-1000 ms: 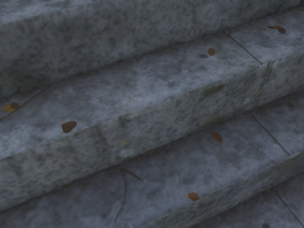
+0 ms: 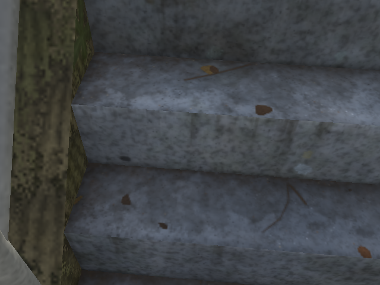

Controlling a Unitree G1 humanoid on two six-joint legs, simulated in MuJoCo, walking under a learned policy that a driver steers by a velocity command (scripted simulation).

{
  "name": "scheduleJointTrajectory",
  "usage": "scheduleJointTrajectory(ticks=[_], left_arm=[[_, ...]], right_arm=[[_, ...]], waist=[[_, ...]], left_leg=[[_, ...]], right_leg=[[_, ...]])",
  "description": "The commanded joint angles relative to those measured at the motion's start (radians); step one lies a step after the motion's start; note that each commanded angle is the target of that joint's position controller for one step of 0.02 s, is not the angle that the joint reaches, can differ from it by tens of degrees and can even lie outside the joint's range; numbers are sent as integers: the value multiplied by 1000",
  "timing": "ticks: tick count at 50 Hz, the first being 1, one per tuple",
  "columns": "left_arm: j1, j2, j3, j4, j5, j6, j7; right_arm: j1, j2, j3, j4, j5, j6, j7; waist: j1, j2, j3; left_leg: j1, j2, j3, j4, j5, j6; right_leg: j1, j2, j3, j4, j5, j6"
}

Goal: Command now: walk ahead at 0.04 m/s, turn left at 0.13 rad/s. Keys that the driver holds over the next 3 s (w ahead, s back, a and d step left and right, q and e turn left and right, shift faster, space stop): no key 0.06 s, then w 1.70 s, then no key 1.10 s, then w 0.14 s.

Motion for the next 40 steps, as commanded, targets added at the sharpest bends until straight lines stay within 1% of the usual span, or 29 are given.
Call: scheduleJointTrajectory(ticks=[1,2,3,4,5,6,7,8,9,10,11,12,13,14,15,17,18,21,22,24,26,27,28,30,33,35,36,38,40], left_arm=[[21,32,13,-38,-1,4,-2],[18,47,20,-30,16,11,2],[52,43,21,-1,17,15,3],[-9,55,19,-25,15,11,-2],[-26,36,11,-21,13,9,-3],[-35,24,4,-13,7,7,-3],[-47,20,-1,-7,2,3,-1],[-55,18,-4,-1,0,-4,0],[-53,14,-8,9,1,-14,0],[-32,2,-14,27,3,-27,-1],[-26,10,-16,44,9,-42,-2],[-26,20,-17,50,15,-56,-4],[-34,40,-17,62,14,-69,-9],[-46,27,-21,76,9,-82,-15],[-35,18,-23,89,-3,-97,-14],[-53,17,-26,99,-1,-110,-11],[-61,16,-27,100,-2,-114,-10],[-94,11,-29,100,3,-123,-14],[-79,18,-27,107,1,-123,-18],[-88,24,-26,109,1,-126,-21],[-107,24,-26,106,1,-129,-22],[-110,26,-25,106,-4,-132,-21],[-117,28,-25,105,-5,-135,-20],[-124,27,-24,106,-7,-139,-21],[-118,23,-23,115,-9,-144,-21],[-130,10,-28,116,-7,-147,-20],[-125,9,-29,122,-9,-147,-18],[-116,13,-30,134,-12,-146,-16],[-120,14,-32,144,-13,-145,-14]], right_arm=[[-130,-68,-4,-93,-9,-47,-26],[-106,-62,-2,-90,2,-57,-36],[-81,-65,-2,-73,6,-61,-39],[-24,-59,3,-57,7,-72,-40],[5,-47,5,-41,11,-78,-44],[10,-35,9,-34,13,-79,-49],[8,-27,11,-32,10,-77,-54],[1,-28,10,-31,8,-74,-58],[-9,-35,7,-30,10,-72,-60],[-23,-48,0,-30,17,-72,-59],[-25,-58,-6,-30,23,-77,-52],[-44,-53,-8,-36,25,-82,-43],[-50,-40,-10,-41,24,-86,-34],[-62,-40,-13,-33,20,-85,-32],[-73,-47,-18,-18,9,-83,-28],[-63,-44,-25,3,11,-81,-22],[-64,-44,-29,8,13,-81,-18],[-76,-34,-28,30,20,-87,-10],[-71,-44,-30,39,12,-82,-4],[-72,-43,-30,49,13,-79,1],[-73,-43,-27,59,16,-81,3],[-77,-55,-32,59,16,-81,0],[-75,-53,-31,62,16,-83,-1],[-71,-51,-29,71,16,-88,-1],[-64,-57,-29,86,18,-95,-4],[-75,-53,-24,89,19,-99,-8],[-74,-57,-25,94,20,-101,-11],[-70,-61,-24,104,21,-101,-15],[-70,-63,-23,114,22,-100,-17]], waist=[[43,141,36],[32,136,19],[34,153,-9],[13,128,-26],[0,150,-62],[-7,186,-71],[-16,219,-67],[-20,237,-57],[-13,231,-52],[8,199,-54],[9,159,-54],[10,120,-59],[-6,69,-51],[-6,20,-4],[7,19,14],[-3,-17,9],[-5,-16,5],[-10,-4,7],[-10,1,2],[-13,-6,18],[-18,-7,34],[-18,-7,40],[-21,-8,40],[-23,3,35],[-20,28,11],[-18,40,-8],[-14,47,-22],[-11,43,-50],[-12,35,-58]], left_leg=[[-239,289,-167,-242,650,182],[-179,282,-151,-204,781,178],[-117,261,-122,-178,852,166],[25,271,-175,-182,751,143],[101,265,-195,-189,639,120],[128,247,-208,-208,498,102],[137,232,-225,-230,355,95],[137,223,-245,-250,240,93],[123,218,-257,-262,165,88],[86,211,-257,-267,131,75],[60,199,-259,-271,131,58],[44,188,-257,-265,154,40],[47,153,-218,-276,143,20],[72,125,-171,-293,124,6],[86,122,-154,-265,160,10],[114,120,-139,-246,206,17],[117,117,-134,-242,204,18],[107,118,-126,-245,199,16],[109,104,-113,-220,186,18],[92,96,-102,-204,165,20],[75,90,-93,-188,163,19],[60,86,-88,-175,151,21],[51,83,-84,-167,152,21],[46,83,-83,-156,172,21],[48,93,-95,-152,223,24],[60,107,-109,-165,296,23],[72,113,-115,-166,343,23],[100,121,-118,-163,413,23],[118,125,-118,-166,433,22]], right_leg=[[144,33,66,221,3,35],[118,48,57,224,27,24],[122,58,58,202,29,19],[20,52,76,74,-7,12],[34,58,73,-21,-16,7],[58,73,62,-120,-33,2],[82,88,50,-210,-48,-4],[106,95,44,-294,-30,-14],[150,96,39,-384,29,-25],[236,87,35,-488,154,-36],[295,68,46,-528,223,-43],[325,30,82,-532,268,-47],[303,2,102,-495,306,-50],[213,0,108,-508,261,-58],[207,-13,117,-533,260,-56],[194,-16,123,-550,267,-55],[191,-16,122,-555,254,-57],[189,-19,131,-573,225,-63],[189,-14,124,-564,185,-64],[168,-16,136,-578,126,-72],[156,-19,146,-587,106,-81],[161,-17,155,-586,98,-92],[165,-20,159,-587,105,-98],[179,-19,157,-577,156,-106],[221,-9,136,-536,281,-106],[241,-7,124,-518,377,-99],[256,-6,119,-508,415,-94],[276,-6,114,-500,461,-84],[280,-7,114,-503,470,-79]])
Next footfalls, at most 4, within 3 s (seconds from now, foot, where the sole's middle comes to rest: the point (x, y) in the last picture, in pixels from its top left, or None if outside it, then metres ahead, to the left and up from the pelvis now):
0.24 right None -0.06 -0.12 -0.77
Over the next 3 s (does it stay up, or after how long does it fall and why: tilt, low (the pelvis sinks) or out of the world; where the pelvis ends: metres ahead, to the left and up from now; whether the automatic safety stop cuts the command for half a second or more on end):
stays up -0.06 -0.05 0.01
